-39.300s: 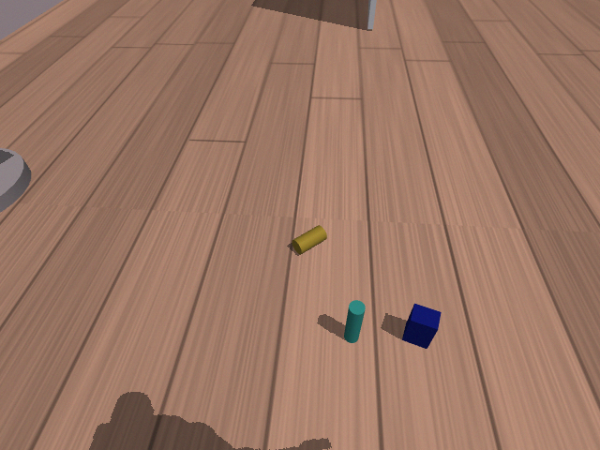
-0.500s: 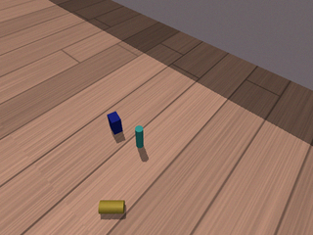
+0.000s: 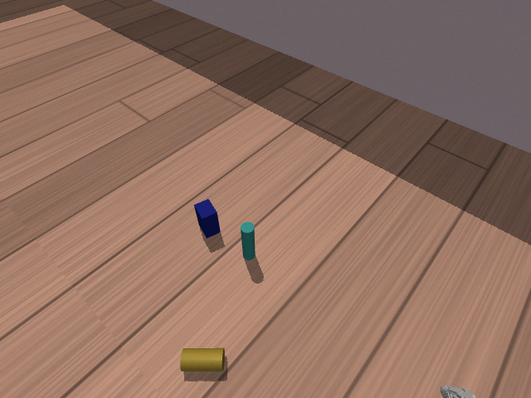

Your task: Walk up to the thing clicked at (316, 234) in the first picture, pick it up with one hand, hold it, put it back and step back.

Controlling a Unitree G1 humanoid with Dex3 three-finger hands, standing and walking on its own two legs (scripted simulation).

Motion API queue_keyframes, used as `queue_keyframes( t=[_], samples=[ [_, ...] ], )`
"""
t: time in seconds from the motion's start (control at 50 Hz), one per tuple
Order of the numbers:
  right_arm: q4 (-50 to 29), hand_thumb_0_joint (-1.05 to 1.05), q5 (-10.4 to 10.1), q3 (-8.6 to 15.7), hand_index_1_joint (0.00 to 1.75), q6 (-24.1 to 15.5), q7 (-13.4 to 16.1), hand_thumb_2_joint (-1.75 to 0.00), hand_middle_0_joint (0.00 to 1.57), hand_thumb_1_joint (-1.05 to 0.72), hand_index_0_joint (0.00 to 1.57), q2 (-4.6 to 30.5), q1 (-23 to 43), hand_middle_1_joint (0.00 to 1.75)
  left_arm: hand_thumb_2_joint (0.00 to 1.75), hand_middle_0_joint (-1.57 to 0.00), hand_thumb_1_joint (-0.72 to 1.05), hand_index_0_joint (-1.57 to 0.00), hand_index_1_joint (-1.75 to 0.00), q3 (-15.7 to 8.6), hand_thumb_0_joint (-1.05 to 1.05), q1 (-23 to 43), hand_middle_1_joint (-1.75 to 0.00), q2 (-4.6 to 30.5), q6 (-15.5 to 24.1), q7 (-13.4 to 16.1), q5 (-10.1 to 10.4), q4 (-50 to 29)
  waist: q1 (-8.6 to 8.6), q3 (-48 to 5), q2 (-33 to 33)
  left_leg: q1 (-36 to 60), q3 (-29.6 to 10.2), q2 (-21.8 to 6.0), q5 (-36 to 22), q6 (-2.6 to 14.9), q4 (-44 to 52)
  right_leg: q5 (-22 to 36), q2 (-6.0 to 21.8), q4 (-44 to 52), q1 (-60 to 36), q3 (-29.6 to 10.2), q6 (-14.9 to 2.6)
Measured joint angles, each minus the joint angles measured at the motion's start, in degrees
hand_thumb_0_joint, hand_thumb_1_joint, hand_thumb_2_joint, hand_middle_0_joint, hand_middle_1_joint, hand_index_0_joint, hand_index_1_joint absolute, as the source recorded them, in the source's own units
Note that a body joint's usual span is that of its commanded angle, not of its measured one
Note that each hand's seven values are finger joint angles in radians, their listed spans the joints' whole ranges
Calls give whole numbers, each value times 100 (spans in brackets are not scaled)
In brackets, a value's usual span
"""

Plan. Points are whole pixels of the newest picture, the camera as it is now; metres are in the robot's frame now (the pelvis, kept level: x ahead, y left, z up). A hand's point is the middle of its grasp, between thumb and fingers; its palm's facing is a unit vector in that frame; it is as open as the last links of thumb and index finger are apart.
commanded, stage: walk up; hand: left
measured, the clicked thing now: (203, 359) +0.37 +0.24 -0.72
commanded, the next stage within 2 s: none
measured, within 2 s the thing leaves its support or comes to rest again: neither
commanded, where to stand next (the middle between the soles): +0.01 -0.01 m, yaw +0 degrees
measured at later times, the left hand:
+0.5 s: hand out of the picture +0.09 +0.25 -0.14, palm faces -0.02 -0.93 -0.37, open 7.4 cm
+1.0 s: hand out of the picture -0.06 +0.26 -0.12, palm faces +0.08 -0.91 -0.40, open 7.4 cm
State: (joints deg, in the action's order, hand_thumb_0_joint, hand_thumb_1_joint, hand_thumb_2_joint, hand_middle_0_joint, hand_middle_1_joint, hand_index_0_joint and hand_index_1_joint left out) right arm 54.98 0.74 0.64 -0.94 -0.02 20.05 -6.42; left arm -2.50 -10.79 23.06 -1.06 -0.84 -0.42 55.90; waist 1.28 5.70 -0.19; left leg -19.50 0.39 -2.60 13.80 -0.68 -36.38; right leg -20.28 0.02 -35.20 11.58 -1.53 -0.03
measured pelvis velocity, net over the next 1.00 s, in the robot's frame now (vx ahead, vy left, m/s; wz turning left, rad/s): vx -0.05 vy -0.02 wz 0.08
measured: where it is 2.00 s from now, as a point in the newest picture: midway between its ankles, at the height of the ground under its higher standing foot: outside the picture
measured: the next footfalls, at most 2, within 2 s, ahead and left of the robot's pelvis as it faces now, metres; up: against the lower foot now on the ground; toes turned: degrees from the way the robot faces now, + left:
left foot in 1.02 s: +0.00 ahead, +0.11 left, +0.00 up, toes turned +3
right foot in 1.34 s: +0.07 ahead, -0.14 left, +0.00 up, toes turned +2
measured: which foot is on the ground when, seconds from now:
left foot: down 0.00-0.60, up 0.62-1.00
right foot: down 0.00-1.00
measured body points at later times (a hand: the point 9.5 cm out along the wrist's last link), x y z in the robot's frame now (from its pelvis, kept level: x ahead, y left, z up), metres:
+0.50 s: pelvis -0.03 -0.02 +0.00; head +0.02 -0.02 +0.45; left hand +0.09 +0.30 -0.12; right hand +0.07 -0.34 -0.12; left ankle +0.06 +0.13 -0.72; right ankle -0.02 -0.14 -0.71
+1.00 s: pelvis -0.05 -0.02 +0.01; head -0.02 -0.03 +0.46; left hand -0.06 +0.31 -0.10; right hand +0.04 -0.34 -0.12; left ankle -0.04 +0.12 -0.71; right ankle -0.05 -0.15 -0.72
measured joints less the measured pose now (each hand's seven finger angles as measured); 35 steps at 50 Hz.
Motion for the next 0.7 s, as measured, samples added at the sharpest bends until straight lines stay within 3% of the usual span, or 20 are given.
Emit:
queue_keyframes(
  t=[0.06,0.36,0.46,0.54,0.58,0.62,0.66,0.7],
  samples=[
    [101,0,-27,18,30,16,16,-90,20,-90,20,11,51,30,90,-21,91,-20,-30,47,0,41,-30,-54,-26,-49,-25,77,-54,-56,-17,92,3,14,-121,-27,228,29,18,87,-26,2,91],
    [687,0,-19,27,30,1,25,-90,20,-90,20,206,17,30,90,-21,91,-20,-30,107,0,395,-30,-271,-60,-95,12,374,-169,-136,14,425,21,-13,-469,-85,919,329,-5,679,-295,-3,54],
    [436,0,-81,101,30,104,64,-90,20,-90,20,217,171,30,90,-21,91,-20,-30,-29,0,658,-30,-80,-206,-45,62,37,-171,206,-68,52,36,-26,-489,-69,610,257,-23,-109,319,2,-73],
    [103,0,29,185,30,206,115,-90,20,-90,20,266,228,30,90,-21,91,-20,-30,-163,0,685,-30,48,-325,-54,40,-220,-165,359,3,-309,-20,-144,-466,-65,236,-762,-134,-1427,857,26,-254],
    [-17,0,84,216,30,262,141,-90,20,-90,20,337,242,30,90,-21,91,-20,-30,-204,0,573,-30,51,-297,-74,26,-291,-113,322,98,-526,-45,-233,-417,-102,-6,-626,-83,-1140,730,99,-292],
    [-96,0,84,244,30,326,154,-90,20,-90,20,412,294,30,90,-21,91,-20,-30,-242,0,413,-30,14,-201,-67,-55,-285,-74,304,210,-809,-180,-246,65,-9,-494,-339,-94,-804,657,119,-186],
    [-130,0,63,278,30,370,183,-90,20,-90,20,430,286,30,90,-21,91,-20,-30,-212,0,252,-30,-74,-163,-62,-143,-238,-50,323,234,-1011,-598,139,1011,100,-1255,-324,-61,-978,759,114,-170],
    [-130,0,17,302,30,352,160,-90,20,-90,20,453,194,30,90,-21,91,-20,-30,-170,0,109,-30,-191,-124,-34,-177,-163,6,307,251,-1092,-807,475,1207,134,-1999,-214,-7,-862,738,79,-170]
  ],
)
